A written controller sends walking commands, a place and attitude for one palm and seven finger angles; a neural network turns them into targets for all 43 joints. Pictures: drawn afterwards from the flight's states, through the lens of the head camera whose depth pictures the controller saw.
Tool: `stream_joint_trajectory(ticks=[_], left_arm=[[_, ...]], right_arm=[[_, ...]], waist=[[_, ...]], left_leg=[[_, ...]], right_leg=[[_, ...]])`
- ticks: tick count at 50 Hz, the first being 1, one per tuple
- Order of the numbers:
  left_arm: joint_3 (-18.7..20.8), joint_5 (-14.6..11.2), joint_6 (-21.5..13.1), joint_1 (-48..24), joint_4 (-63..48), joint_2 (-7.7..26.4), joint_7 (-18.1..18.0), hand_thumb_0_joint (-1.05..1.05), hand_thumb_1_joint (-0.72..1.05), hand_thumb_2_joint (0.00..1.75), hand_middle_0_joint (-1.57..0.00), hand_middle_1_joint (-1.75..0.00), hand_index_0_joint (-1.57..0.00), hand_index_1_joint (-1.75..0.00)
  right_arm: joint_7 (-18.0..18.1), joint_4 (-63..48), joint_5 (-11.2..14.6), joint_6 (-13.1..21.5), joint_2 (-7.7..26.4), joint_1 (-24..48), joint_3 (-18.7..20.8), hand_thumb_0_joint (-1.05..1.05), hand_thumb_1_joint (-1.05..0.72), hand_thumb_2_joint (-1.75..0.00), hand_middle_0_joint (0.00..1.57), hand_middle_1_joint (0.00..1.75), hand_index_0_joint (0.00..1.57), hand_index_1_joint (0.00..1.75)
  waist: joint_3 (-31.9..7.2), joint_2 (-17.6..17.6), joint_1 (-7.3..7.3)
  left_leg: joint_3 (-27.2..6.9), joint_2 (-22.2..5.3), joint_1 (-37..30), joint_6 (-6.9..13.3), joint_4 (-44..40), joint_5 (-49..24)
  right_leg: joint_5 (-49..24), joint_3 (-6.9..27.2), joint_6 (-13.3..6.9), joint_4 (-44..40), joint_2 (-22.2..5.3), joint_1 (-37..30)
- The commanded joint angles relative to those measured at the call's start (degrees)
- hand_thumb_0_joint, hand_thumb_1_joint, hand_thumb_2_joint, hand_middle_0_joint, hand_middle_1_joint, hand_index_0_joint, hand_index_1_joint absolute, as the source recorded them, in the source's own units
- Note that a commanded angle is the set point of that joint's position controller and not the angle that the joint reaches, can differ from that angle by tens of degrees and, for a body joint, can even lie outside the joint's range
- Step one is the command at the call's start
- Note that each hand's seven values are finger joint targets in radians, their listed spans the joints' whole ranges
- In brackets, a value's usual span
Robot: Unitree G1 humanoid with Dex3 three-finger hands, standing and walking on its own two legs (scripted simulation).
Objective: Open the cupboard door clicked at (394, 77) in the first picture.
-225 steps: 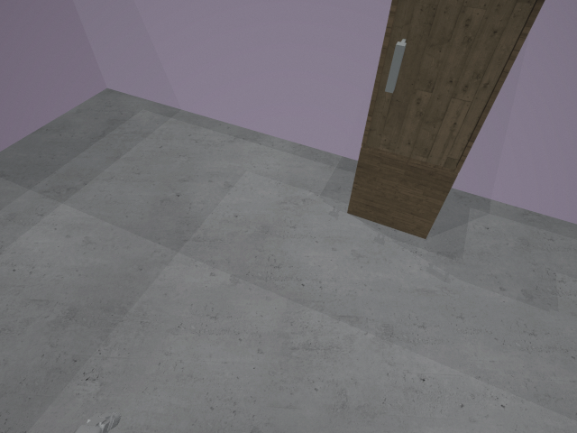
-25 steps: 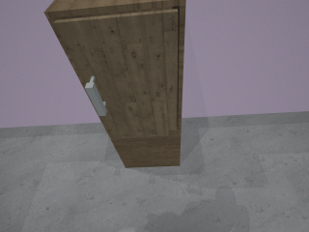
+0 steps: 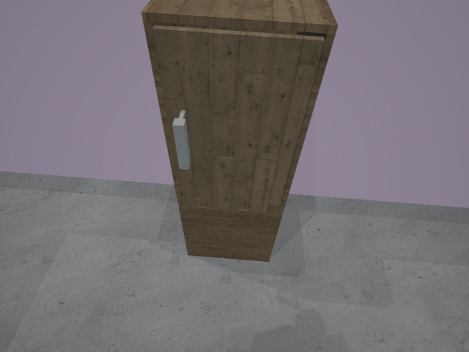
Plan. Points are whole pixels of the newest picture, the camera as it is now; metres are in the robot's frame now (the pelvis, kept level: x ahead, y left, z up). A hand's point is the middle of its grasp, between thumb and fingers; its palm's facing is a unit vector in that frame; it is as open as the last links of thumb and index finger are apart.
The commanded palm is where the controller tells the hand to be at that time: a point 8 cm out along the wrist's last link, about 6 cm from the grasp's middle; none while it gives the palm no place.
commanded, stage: come to a stop and stand still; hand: left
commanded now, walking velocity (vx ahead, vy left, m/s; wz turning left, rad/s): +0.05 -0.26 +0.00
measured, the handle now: (183, 140) +0.59 +0.19 -0.01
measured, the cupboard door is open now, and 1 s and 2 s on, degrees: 0 0 0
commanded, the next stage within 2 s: look again from close up in 0.78 s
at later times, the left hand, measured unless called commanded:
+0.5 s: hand out of the picture +0.12 +0.17 -0.17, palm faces -0.03 -0.98 -0.21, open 7.3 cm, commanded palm none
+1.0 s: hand out of the picture +0.03 +0.17 -0.17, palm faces +0.00 -0.98 -0.21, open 7.3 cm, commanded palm none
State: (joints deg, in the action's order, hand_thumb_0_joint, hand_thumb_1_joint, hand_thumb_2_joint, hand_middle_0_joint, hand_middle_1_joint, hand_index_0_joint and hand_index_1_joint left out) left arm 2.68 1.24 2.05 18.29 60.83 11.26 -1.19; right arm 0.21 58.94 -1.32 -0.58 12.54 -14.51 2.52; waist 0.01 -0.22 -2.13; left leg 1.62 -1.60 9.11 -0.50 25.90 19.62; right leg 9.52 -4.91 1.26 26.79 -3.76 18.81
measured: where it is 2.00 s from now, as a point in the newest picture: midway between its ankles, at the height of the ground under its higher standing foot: outside the picture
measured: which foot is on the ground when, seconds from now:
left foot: down 0.00-1.00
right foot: down 0.00-0.00, up 0.02-0.42, down 0.44-1.00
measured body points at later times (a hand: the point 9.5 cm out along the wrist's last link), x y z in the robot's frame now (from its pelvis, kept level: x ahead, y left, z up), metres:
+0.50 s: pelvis +0.04 -0.01 +0.00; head +0.08 -0.02 +0.45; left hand +0.12 +0.22 -0.15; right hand -0.05 -0.21 -0.16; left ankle -0.03 +0.11 -0.73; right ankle +0.03 -0.12 -0.74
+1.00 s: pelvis +0.05 +0.00 +0.00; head +0.08 -0.01 +0.45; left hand +0.04 +0.22 -0.16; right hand +0.09 -0.24 -0.16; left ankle +0.03 +0.12 -0.74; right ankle +0.03 -0.12 -0.74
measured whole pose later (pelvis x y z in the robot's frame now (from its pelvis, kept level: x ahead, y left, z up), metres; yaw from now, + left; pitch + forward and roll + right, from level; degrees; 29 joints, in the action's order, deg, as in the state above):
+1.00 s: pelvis +0.05 +0.00 +0.00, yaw +0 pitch +0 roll -1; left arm -0.5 1.0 -2.1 16.7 64.0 8.1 -3.1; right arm 1.4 60.6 -0.7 0.5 10.9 -11.3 1.1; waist 4.8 2.1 0.1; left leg 3.6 -3.7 12.3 -0.2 30.3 16.5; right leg 15.7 -5.1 -0.5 26.4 0.0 10.1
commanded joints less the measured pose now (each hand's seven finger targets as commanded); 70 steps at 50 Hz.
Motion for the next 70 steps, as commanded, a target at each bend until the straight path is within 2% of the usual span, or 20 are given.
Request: stream_joint_trajectory(ticks=[1, 5, 10, 13, 19, 21, 22, 24, 25, 30, 34, 43, 44, 45, 46, 49, 51, 53, 56, 70], left_arm=[[0.05, -0.16, -1.04, -1.47, -3.41, 1.5, 0.14, 0.0, 0.9, 0.9, -0.2, -0.3, -0.2, -0.3], [0.69, 0.34, -0.58, 0.9, 0.31, 2.66, 1.22, 0.0, 0.9, 0.9, -0.2, -0.3, -0.2, -0.3], [1.16, 0.19, -0.32, -1.35, -0.53, 2.97, 0.92, 0.0, 0.9, 0.9, -0.2, -0.3, -0.2, -0.3], [0.45, -0.25, -0.63, -4.12, -1.27, 1.19, 0.77, 0.0, 0.9, 0.9, -0.2, -0.3, -0.2, -0.3], [0.05, -0.87, -1.8, -6.47, -1.24, 0.0, 0.48, 0.0, 0.9, 0.9, -0.2, -0.3, -0.2, -0.3], [0.15, -0.87, -2.57, -2.45, 0.65, 1.52, 0.05, 0.0, 0.9, 0.9, -0.2, -0.3, -0.2, -0.3], [0.49, -0.76, -3.09, 0.11, 1.67, 4.04, -0.52, 0.0, 0.9, 0.9, -0.2, -0.3, -0.2, -0.3], [0.19, -0.89, -3.38, 1.29, 3.13, 5.97, -1.08, 0.0, 0.9, 0.9, -0.2, -0.3, -0.2, -0.3], [0.24, -0.8, -3.52, 0.83, 2.96, 5.07, -1.37, 0.0, 0.9, 0.9, -0.2, -0.3, -0.2, -0.3], [-0.74, -1.13, -2.74, -5.51, 1.7, 2.49, -1.4, 0.0, 0.9, 0.9, -0.2, -0.3, -0.2, -0.3], [-0.71, -0.91, -2.16, -5.95, 1.16, 1.21, -1.16, 0.0, 0.9, 0.9, -0.2, -0.3, -0.2, -0.3], [-1.28, -0.97, -3.13, -1.84, 2.59, 2.66, -1.17, 0.0, 0.9, 0.9, -0.2, -0.3, -0.2, -0.3], [-0.9, -0.06, -4.41, 3.98, 4.24, 5.55, -3.75, 0.0, 0.9, 0.9, -0.2, -0.3, -0.2, -0.3], [-0.58, 0.07, -5.36, 4.96, 3.1, 8.04, -3.24, 0.0, 0.9, 0.9, -0.2, -0.3, -0.2, -0.3], [-1.06, 0.06, -5.5, 4.65, 2.26, 6.6, -2.84, 0.0, 0.9, 0.9, -0.2, -0.3, -0.2, -0.3], [-2.0, -0.56, -4.83, 1.16, 0.39, 4.95, -2.23, 0.0, 0.9, 0.9, -0.2, -0.3, -0.2, -0.3], [-2.21, -0.69, -3.89, 1.21, -0.35, 2.81, -2.1, 0.0, 0.9, 0.9, -0.2, -0.3, -0.2, -0.3], [-2.53, -0.27, -3.23, 1.27, 0.18, 2.48, -1.71, 0.0, 0.9, 0.9, -0.2, -0.3, -0.2, -0.3], [-2.87, -0.1, -3.02, 2.34, 0.75, 2.32, -1.14, 0.0, 0.9, 0.9, -0.2, -0.3, -0.2, -0.3], [-2.68, -0.12, -2.94, 3.94, 0.42, 1.86, -0.67, 0.0, 0.9, 0.9, -0.2, -0.3, -0.2, -0.3]], right_arm=[[1.59, -2.31, -0.58, 0.81, 8.42, -2.46, 0.34, 0.0, -0.9, -0.9, 0.2, 0.3, 0.2, 0.3], [2.94, 0.43, 0.1, 1.92, 3.99, -3.19, -0.78, 0.0, -0.9, -0.9, 0.2, 0.3, 0.2, 0.3], [4.41, 3.66, 0.04, 2.47, 3.04, -11.46, -0.52, 0.0, -0.9, -0.9, 0.2, 0.3, 0.2, 0.3], [4.47, 4.97, -0.15, 2.49, 2.35, -12.97, -0.4, 0.0, -0.9, -0.9, 0.2, 0.3, 0.2, 0.3], [3.73, 6.48, 0.06, 1.94, 1.96, -11.7, 0.56, 0.0, -0.9, -0.9, 0.2, 0.3, 0.2, 0.3], [3.42, 6.53, 0.64, 2.15, 0.59, -11.8, 0.34, 0.0, -0.9, -0.9, 0.2, 0.3, 0.2, 0.3], [3.13, 6.13, 1.12, 2.36, -1.44, -12.11, -0.2, 0.0, -0.9, -0.9, 0.2, 0.3, 0.2, 0.3], [2.84, 5.58, 1.34, 1.94, -3.5, -10.18, -0.66, 0.0, -0.9, -0.9, 0.2, 0.3, 0.2, 0.3], [2.96, 5.47, 1.01, 1.2, -3.52, -9.54, -0.61, 0.0, -0.9, -0.9, 0.2, 0.3, 0.2, 0.3], [2.66, 8.2, 0.82, 0.54, -3.82, -10.85, -0.76, 0.0, -0.9, -0.9, 0.2, 0.3, 0.2, 0.3], [2.25, 7.95, 0.41, 0.8, -2.1, -7.27, -0.91, 0.0, -0.9, -0.9, 0.2, 0.3, 0.2, 0.3], [2.63, 6.72, 0.62, 1.53, 0.34, -4.69, -1.05, 0.0, -0.9, -0.9, 0.2, 0.3, 0.2, 0.3], [1.96, 1.84, 1.08, 1.96, 3.81, 1.04, -0.5, 0.0, -0.9, -0.9, 0.2, 0.3, 0.2, 0.3], [1.12, -1.14, 1.12, 1.44, 0.97, 2.2, -1.37, 0.0, -0.9, -0.9, 0.2, 0.3, 0.2, 0.3], [1.16, -1.01, 0.93, 1.46, -1.22, -0.44, -1.19, 0.0, -0.9, -0.9, 0.2, 0.3, 0.2, 0.3], [1.09, -0.18, 0.87, 1.84, 0.57, -4.32, -1.04, 0.0, -0.9, -0.9, 0.2, 0.3, 0.2, 0.3], [1.43, -0.2, 0.48, 2.13, 3.01, -4.26, -0.97, 0.0, -0.9, -0.9, 0.2, 0.3, 0.2, 0.3], [1.4, -0.53, 0.52, 1.81, 2.51, -1.76, -1.3, 0.0, -0.9, -0.9, 0.2, 0.3, 0.2, 0.3], [1.11, -0.9, 0.57, 1.54, 2.1, -1.85, -1.65, 0.0, -0.9, -0.9, 0.2, 0.3, 0.2, 0.3], [1.16, 0.35, 0.56, 2.56, 2.36, -4.56, -1.72, 0.0, -0.9, -0.9, 0.2, 0.3, 0.2, 0.3]], waist=[[8.06, 10.73, 1.69], [8.88, 8.36, 1.09], [3.67, 6.51, 3.13], [2.07, 9.56, 4.13], [0.99, 10.74, 3.89], [-1.87, 6.42, 2.03], [-4.94, 0.55, 1.61], [-4.64, -6.96, 1.19], [-5.02, -13.03, 1.09], [1.86, -4.6, 3.57], [8.31, 2.44, 2.67], [0.43, 0.47, 2.43], [4.0, -2.06, 0.17], [3.92, -5.14, 1.14], [-0.78, -5.3, 2.16], [-9.86, -4.76, 4.06], [-7.11, 1.75, 3.16], [1.76, 3.75, 2.55], [8.9, 1.43, 2.42], [4.59, 0.83, 1.47]], left_leg=[[-21.91, -18.95, 11.22, 6.69, -22.73, 17.2], [-11.53, -12.22, 3.54, 2.97, -18.84, -3.84], [-7.95, -14.61, -9.45, 4.73, -9.31, -45.02], [-7.22, -13.9, -12.51, 7.18, -6.37, -53.53], [-7.3, -11.39, -8.52, 6.66, -2.8, -47.04], [-5.25, -8.74, -2.73, 3.33, 1.14, -38.53], [-3.15, -7.04, 5.84, 1.14, 3.61, -25.94], [0.05, -2.4, 10.67, -0.94, 4.56, 2.82], [0.17, -2.87, 8.95, -0.87, 7.57, 6.9], [0.1, -4.44, 1.73, -0.57, -0.78, -8.78], [-0.49, -6.41, 1.39, -0.16, -5.12, -14.9], [0.56, -6.8, -5.31, 0.22, -4.74, -25.01], [3.46, -5.28, 4.27, -0.83, 11.36, -24.25], [3.79, -2.04, 10.07, -0.19, 12.5, -6.14], [2.33, -2.1, 9.22, 0.98, 10.16, 1.85], [1.01, -2.4, -0.73, 1.0, 0.34, -11.36], [-1.52, -6.74, -1.59, 2.3, 1.64, -24.19], [-2.3, -6.26, 2.69, 2.61, -0.61, -19.01], [-3.69, -5.2, 7.49, 2.89, -4.65, -7.6], [-5.35, -4.98, 7.68, 3.65, -9.7, -1.54]], right_leg=[[14.03, 4.61, -0.36, 12.54, 0.73, 5.69], [6.98, 6.58, 0.69, 22.51, 1.65, 9.64], [9.66, 6.8, 1.8, 28.25, 1.95, 13.95], [11.94, 4.78, 1.42, 22.73, 1.54, 11.55], [6.88, 1.09, -0.4, 1.8, 2.39, -1.77], [-8.46, 2.28, -1.11, -7.12, 0.12, -13.82], [-23.17, 7.99, -2.92, -4.1, -6.14, -24.48], [-39.49, 11.48, -8.71, -1.74, -14.77, -25.9], [-40.03, 11.4, -9.62, -3.2, -13.21, -23.75], [-22.95, 6.09, -7.09, -3.99, -7.9, -11.57], [-4.33, 4.26, -2.99, -6.98, -2.38, -5.82], [-18.47, 4.46, -2.7, -5.83, -3.32, -11.89], [-45.3, 9.44, 0.07, -4.41, -6.65, -10.68], [-60.53, 8.5, -2.22, -2.65, -9.51, -17.46], [-62.38, 10.36, -4.38, -0.57, -11.17, -19.45], [-37.78, 5.61, -4.34, 3.38, -6.19, -18.01], [-12.26, 4.35, -2.97, 1.62, -2.6, -11.75], [-2.01, 4.55, -2.86, -0.73, -1.87, -7.34], [4.94, 5.1, -2.71, -3.03, -1.47, -3.9], [3.02, 4.12, -2.21, -2.82, -1.97, -7.67]])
